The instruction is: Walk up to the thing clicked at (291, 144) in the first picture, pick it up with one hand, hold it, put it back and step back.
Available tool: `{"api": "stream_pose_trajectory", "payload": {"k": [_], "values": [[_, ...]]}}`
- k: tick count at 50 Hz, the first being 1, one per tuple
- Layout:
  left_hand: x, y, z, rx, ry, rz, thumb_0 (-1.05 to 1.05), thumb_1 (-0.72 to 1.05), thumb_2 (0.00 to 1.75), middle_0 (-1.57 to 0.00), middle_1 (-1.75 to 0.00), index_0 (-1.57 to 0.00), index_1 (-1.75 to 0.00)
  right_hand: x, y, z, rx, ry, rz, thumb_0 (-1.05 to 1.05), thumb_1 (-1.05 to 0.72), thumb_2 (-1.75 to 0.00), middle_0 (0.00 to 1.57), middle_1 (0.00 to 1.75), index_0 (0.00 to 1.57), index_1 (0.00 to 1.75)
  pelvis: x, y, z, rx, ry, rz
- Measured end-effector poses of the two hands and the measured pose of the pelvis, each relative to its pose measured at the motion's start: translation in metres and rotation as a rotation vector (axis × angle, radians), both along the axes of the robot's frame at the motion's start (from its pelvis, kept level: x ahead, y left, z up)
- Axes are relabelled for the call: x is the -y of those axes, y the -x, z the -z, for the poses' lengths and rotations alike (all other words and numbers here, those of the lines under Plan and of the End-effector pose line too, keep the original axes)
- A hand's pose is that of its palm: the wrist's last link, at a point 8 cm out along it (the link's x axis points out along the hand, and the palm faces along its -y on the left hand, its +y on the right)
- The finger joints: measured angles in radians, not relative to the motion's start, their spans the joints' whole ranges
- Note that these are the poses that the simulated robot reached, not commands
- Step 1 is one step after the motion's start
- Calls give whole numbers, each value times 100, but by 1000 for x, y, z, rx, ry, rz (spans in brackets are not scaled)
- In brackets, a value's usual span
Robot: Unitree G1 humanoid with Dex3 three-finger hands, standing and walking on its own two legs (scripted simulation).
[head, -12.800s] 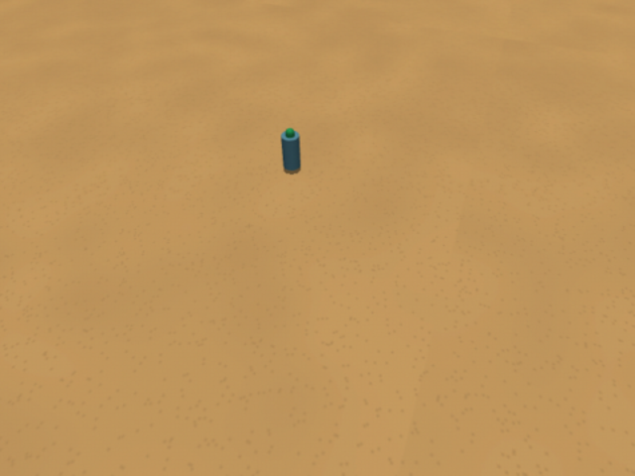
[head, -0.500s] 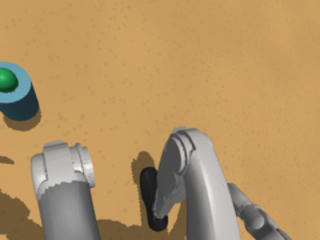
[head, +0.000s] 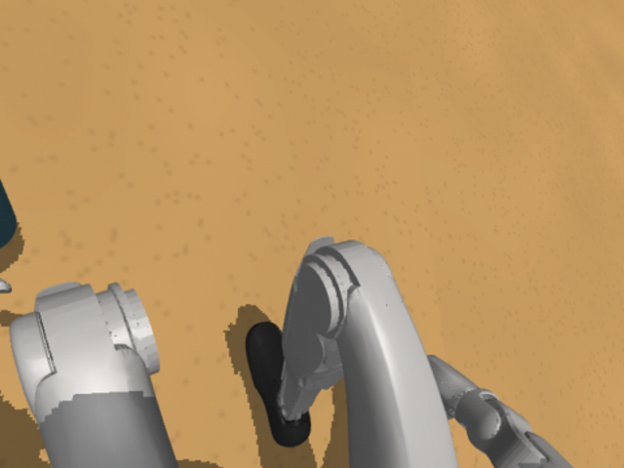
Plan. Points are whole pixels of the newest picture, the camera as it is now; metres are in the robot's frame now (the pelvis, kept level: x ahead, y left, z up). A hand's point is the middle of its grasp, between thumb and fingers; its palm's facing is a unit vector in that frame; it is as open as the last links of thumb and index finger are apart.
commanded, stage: close in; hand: left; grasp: from the side
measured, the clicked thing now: out of the picture +0.46 +0.29 -0.18
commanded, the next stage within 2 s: rest palm in 0.06 s
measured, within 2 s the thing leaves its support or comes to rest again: leaves its support in 1.48 s
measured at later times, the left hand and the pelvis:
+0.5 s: hand out of the picture +0.43 +0.29 -0.16, palm faces +0.37 -0.93 +0.02, open 16.6 cm; pelvis +0.00 +0.00 +0.00, yaw -1 degrees
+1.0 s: hand out of the picture +0.45 +0.30 -0.16, palm faces +0.40 -0.92 +0.00, open 11.5 cm; pelvis +0.00 +0.00 +0.00, yaw -2 degrees
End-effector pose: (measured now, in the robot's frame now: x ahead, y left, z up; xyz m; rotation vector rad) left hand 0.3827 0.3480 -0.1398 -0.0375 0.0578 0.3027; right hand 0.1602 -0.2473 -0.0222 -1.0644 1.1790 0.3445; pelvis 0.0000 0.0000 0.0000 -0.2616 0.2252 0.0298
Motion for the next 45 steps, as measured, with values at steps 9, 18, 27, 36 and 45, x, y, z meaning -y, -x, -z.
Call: {"api": "stream_pose_trajectory", "payload": {"k": [9, 18, 27, 36, 45], "values": [[7, -5, 13, 22, 6, -53, -1, -60, 5, -4, -7, -5, -6, -3, -2, -6, -15, 40, -28, 0, -93, -90, 21, 30, 20, 30, -1, -1, 1, 16, 14, 6], [7, -6, 19, 10, -27, -46, -1, -53, 11, -7, -7, -7, -8, -3, -3, -2, -57, 56, -35, 0, -92, -90, 21, 30, 20, 30, -3, -2, 1, 11, 22, 8], [13, -13, 21, 20, -15, -82, -1, -39, 20, -16, -16, -15, -16, -5, -6, -2, -61, 57, -40, 0, -91, -90, 21, 30, 20, 30, -2, -3, 1, 14, 25, 13], [10, -21, 18, 24, -41, -81, -1, -16, 38, -34, -34, -33, -34, -4, 0, 0, -79, 67, -30, 0, -90, -90, 21, 30, 20, 30, -3, -2, 1, 13, 27, 18], [11, -22, 16, 14, -38, -92, 0, -11, 54, -49, -55, -51, -55, -4, 9, -2, -91, 68, -16, 0, -89, -89, 21, 30, 20, 30, -2, -1, -1, 16, 27, 21]]}}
